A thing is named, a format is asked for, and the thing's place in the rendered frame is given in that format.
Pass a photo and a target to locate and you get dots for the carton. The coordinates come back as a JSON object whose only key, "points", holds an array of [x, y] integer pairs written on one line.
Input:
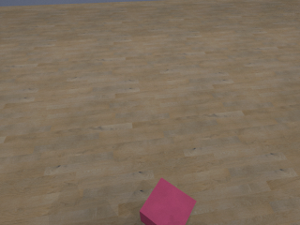
{"points": [[166, 205]]}

